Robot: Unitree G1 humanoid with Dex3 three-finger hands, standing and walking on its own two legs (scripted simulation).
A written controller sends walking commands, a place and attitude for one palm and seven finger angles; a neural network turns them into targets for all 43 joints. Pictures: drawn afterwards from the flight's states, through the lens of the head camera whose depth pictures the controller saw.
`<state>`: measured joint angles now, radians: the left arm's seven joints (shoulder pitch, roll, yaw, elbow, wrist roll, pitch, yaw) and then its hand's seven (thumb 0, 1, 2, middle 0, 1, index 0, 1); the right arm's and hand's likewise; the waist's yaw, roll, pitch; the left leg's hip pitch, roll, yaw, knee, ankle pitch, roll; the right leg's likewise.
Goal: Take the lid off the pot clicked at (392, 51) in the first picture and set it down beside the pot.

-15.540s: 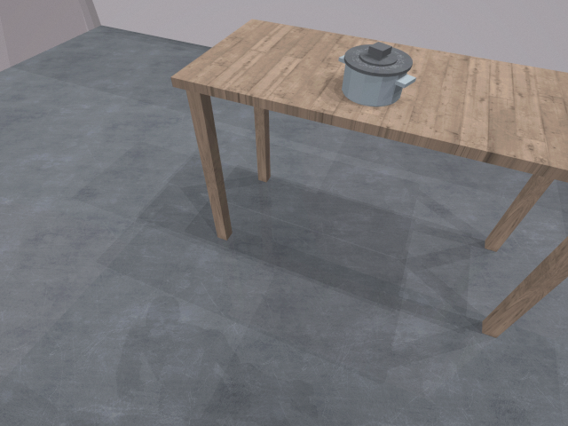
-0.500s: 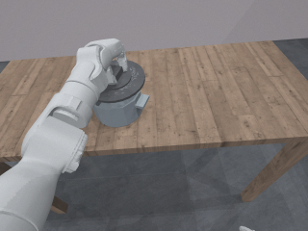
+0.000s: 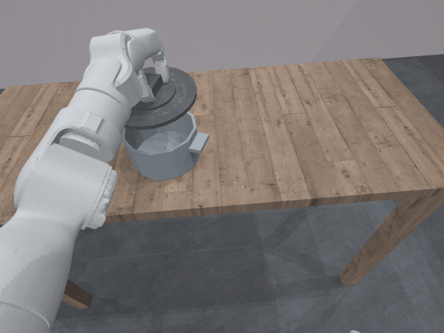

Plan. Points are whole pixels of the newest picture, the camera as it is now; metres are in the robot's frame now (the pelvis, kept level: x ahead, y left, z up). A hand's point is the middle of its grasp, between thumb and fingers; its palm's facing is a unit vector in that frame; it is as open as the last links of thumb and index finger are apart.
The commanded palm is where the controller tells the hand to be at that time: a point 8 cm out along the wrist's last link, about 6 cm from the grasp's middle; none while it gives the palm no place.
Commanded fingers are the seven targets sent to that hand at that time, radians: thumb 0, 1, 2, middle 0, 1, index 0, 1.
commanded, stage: lift the lid straight up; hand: left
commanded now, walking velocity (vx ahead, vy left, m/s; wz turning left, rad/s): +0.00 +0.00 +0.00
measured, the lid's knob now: (147, 84) +0.51 +0.10 +0.20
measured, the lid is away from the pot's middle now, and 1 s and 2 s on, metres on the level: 0.01 0.01 0.13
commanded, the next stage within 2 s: move the lid sideways beside the pot in 0.76 s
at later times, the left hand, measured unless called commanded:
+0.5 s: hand (132, 56) +0.50 +0.11 +0.26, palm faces -0.25 -0.07 -0.97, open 7.9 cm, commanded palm +0.49 +0.11 +0.33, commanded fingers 0.00 0.62 0.97 -0.90 -1.09 -0.84 -1.07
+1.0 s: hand (133, 49) +0.50 +0.11 +0.28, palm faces -0.21 -0.04 -0.98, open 7.9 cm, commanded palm +0.49 +0.12 +0.34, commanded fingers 0.00 0.62 0.97 -0.90 -1.09 -0.84 -1.07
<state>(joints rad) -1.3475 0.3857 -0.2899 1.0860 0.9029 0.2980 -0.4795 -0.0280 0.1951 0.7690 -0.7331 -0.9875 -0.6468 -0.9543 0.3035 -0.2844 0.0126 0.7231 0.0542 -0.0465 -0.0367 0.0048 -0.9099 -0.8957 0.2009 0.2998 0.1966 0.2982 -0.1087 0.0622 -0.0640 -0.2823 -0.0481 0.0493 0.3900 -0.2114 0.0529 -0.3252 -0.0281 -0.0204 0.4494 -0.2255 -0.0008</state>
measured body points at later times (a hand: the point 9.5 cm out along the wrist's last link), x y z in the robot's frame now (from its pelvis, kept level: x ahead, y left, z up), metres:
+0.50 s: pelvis +0.01 +0.01 +0.00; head +0.04 -0.02 +0.45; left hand +0.51 +0.11 +0.32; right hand +0.08 -0.25 -0.13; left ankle -0.01 +0.09 -0.74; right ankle +0.00 -0.12 -0.74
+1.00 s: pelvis +0.01 +0.01 +0.00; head +0.03 -0.02 +0.45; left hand +0.50 +0.11 +0.33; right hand +0.10 -0.25 -0.13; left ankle -0.01 +0.09 -0.74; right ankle +0.00 -0.12 -0.74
